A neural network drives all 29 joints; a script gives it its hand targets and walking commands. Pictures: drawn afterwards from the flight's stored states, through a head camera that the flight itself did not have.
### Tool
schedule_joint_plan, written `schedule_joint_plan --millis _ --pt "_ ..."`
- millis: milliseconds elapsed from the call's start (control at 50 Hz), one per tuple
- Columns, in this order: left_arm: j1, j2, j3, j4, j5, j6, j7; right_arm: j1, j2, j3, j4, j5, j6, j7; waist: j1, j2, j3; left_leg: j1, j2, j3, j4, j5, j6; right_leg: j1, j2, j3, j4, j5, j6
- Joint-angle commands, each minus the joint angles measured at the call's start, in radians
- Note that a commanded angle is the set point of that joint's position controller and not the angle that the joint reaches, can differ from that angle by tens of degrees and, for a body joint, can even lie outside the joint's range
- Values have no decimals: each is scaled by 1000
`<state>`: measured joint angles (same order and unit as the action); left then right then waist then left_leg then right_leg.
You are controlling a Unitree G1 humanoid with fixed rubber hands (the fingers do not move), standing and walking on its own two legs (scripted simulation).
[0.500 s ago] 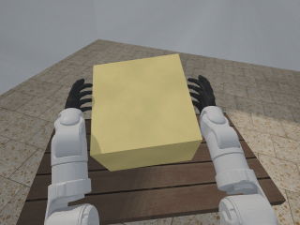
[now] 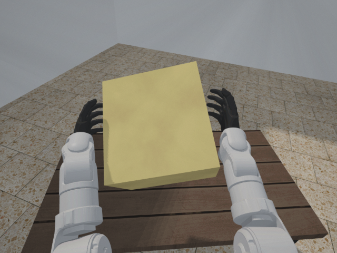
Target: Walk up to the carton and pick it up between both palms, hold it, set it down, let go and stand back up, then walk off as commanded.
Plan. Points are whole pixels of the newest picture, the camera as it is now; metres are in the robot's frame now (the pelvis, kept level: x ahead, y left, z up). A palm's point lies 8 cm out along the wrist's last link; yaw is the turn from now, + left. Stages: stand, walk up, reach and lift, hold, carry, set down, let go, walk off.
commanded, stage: set down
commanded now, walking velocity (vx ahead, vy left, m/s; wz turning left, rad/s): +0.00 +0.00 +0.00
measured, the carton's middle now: (161, 130) +0.40 +0.01 +0.12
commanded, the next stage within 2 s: none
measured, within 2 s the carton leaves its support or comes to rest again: neither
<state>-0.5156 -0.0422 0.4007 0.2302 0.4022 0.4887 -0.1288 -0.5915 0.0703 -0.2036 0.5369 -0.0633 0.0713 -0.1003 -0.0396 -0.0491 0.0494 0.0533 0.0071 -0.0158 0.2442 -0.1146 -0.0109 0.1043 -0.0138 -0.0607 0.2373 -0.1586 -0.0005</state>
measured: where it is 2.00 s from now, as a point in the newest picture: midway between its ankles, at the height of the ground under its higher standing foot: outside the picture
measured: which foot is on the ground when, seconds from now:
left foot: down 0.00-1.00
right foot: down 0.00-1.00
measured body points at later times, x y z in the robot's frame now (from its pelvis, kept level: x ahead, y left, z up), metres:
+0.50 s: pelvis +0.01 +0.00 +0.00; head -0.02 +0.02 +0.45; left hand +0.37 +0.17 +0.13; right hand +0.37 -0.16 +0.14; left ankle +0.03 +0.13 -0.75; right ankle +0.00 -0.11 -0.75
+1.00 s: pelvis +0.01 +0.01 +0.00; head +0.00 +0.04 +0.45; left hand +0.39 +0.17 +0.09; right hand +0.36 -0.16 +0.10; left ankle +0.03 +0.12 -0.75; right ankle +0.00 -0.11 -0.75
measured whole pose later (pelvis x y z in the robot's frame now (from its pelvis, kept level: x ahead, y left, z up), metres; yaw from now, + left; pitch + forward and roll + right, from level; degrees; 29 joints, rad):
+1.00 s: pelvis +0.01 +0.01 +0.00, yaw -2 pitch -7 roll +0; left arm -0.52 -0.04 0.37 0.52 0.36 0.21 -0.07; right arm -0.48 0.09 -0.30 0.68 -0.16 -0.20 -0.12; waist -0.01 -0.06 0.09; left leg -0.01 0.01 0.04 0.27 -0.14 0.01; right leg 0.04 -0.02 -0.04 0.23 -0.15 0.02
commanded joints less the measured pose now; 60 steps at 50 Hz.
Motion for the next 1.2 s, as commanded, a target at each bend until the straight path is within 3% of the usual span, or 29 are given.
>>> schedule_joint_plan --millis 0,20,40,60,180,240,280,320,400,420,460,480,500,560,600,680,760,780,800,860,940,960,1040,1060,1080,1100,1120,1160,1180 --pt "-536 -402 -446 -118 -123 -130 -148 -480 367 352 -137 11 -107 89 -13 62 -218 75 -23 109 -36 114 -12 -9 40 -68 -46 68 33" --pt "-591 -416 -474 -154 -150 -147 -137 -518 371 359 -193 12 -138 82 -29 85 -302 110 -23 103 -8 182 -22 7 43 -71 -30 124 32" --pt "-522 -418 -482 -146 -153 -155 -122 -513 386 425 -222 31 -153 81 15 63 -319 116 -25 105 8 242 -23 13 49 -66 -22 181 41" --pt "-567 -435 -532 -188 -184 -166 -109 -528 376 415 -233 28 -175 78 -25 90 -384 165 -18 87 40 338 -36 3 49 -72 -10 221 31" --pt "-508 -432 -570 -207 -182 -217 -49 -470 365 471 -250 40 -223 82 7 93 -499 202 -17 78 93 467 -58 18 57 -54 12 322 38" --pt "-471 -397 -519 -176 -156 -191 -62 -466 377 489 -256 54 -213 80 40 57 -403 112 -32 90 49 316 -22 93 36 -42 24 359 54" --pt "-465 -399 -519 -154 -154 -189 -78 -447 360 471 -222 48 -211 80 11 48 -357 96 -30 86 29 269 -17 72 32 -42 21 327 55" --pt "-439 -374 -467 -105 -134 -185 -90 -428 367 465 -195 34 -191 68 31 14 -301 73 -32 94 10 205 -3 101 11 -23 10 351 70" --pt "-397 -390 -464 -116 -123 -170 -108 -398 366 498 -186 45 -195 56 38 37 -278 97 -34 91 19 279 -7 92 14 -29 19 460 76" --pt "-419 -379 -441 -105 -107 -175 -112 -404 373 481 -182 38 -202 59 40 33 -264 104 -31 93 21 277 0 99 7 -29 14 428 76" --pt "-449 -403 -463 -96 -119 -185 -124 -367 365 439 -144 11 -205 54 -3 34 -235 100 -31 98 12 214 -6 69 10 -38 4 356 73" --pt "-456 -406 -457 -100 -116 -195 -122 -392 389 452 -161 12 -210 55 17 22 -262 111 -28 96 16 236 -2 70 11 -43 3 354 67" --pt "-444 -415 -456 -67 -105 -196 -127 -372 375 426 -135 -9 -216 55 3 27 -230 123 -21 106 1 201 -9 52 28 -53 -8 303 58" --pt "-486 -434 -503 -80 -148 -216 -125 -429 376 435 -183 -13 -245 55 -25 19 -291 132 -22 96 16 240 -10 40 25 -56 2 331 56" --pt "-485 -415 -455 -38 -125 -244 -114 -400 372 386 -167 -51 -257 62 2 24 -294 102 -22 100 16 207 -6 33 20 -60 -5 264 53" --pt "-555 -402 -429 21 -121 -276 -113 -420 384 312 -97 -94 -261 78 -10 31 -279 51 -22 112 -15 80 3 -15 19 -60 -22 108 43" --pt "-537 -407 -418 70 -118 -307 -102 -406 407 304 -57 -104 -274 85 17 54 -297 33 -22 120 -14 94 0 -12 18 -59 -19 108 40" --pt "-571 -410 -431 64 -124 -313 -100 -406 398 280 -22 -103 -274 90 -6 81 -322 46 -18 124 -8 118 -9 -15 22 -62 -10 113 38" --pt "-577 -419 -416 89 -114 -324 -99 -404 409 275 -27 -128 -284 94 3 93 -334 43 -19 127 -6 84 -11 -26 22 -59 -14 69 38" --pt "-515 -430 -435 144 -125 -343 -91 -403 424 282 -23 -122 -306 90 14 81 -359 46 -14 129 15 200 -16 -13 25 -57 -3 194 39" --pt "-552 -424 -399 172 -98 -374 -85 -358 402 245 65 -142 -309 97 16 89 -302 56 -9 124 21 223 -33 -17 38 -55 -9 142 32" --pt "-504 -413 -384 188 -90 -382 -85 -357 411 259 48 -146 -311 96 32 58 -281 43 -13 126 15 187 -21 -11 41 -56 -13 129 30" --pt "-486 -428 -416 188 -118 -410 -81 -367 436 300 -1 -132 -350 84 47 62 -331 45 -17 120 41 317 -30 22 48 -52 4 259 35" --pt "-512 -439 -441 159 -128 -427 -76 -345 440 306 20 -134 -358 83 27 86 -370 75 -14 117 61 400 -42 7 48 -56 12 321 35" --pt "-500 -420 -411 185 -127 -443 -83 -349 453 326 1 -140 -366 77 56 68 -391 54 -17 123 77 399 -35 41 37 -40 19 369 41" --pt "-491 -431 -436 189 -134 -452 -78 -344 448 319 15 -142 -380 74 40 83 -414 68 -17 121 87 438 -45 29 43 -44 30 396 38" --pt "-544 -408 -408 213 -126 -467 -79 -392 461 297 28 -166 -376 77 58 66 -402 16 -17 124 68 360 -32 38 33 -37 17 343 34" --pt "-532 -418 -395 266 -129 -477 -92 -342 451 268 70 -194 -370 67 18 45 -348 34 -13 127 59 330 -29 8 37 -44 13 317 38" --pt "-581 -421 -411 233 -129 -486 -89 -364 474 282 72 -181 -386 66 29 79 -390 35 -16 130 60 345 -35 -2 37 -49 8 300 35"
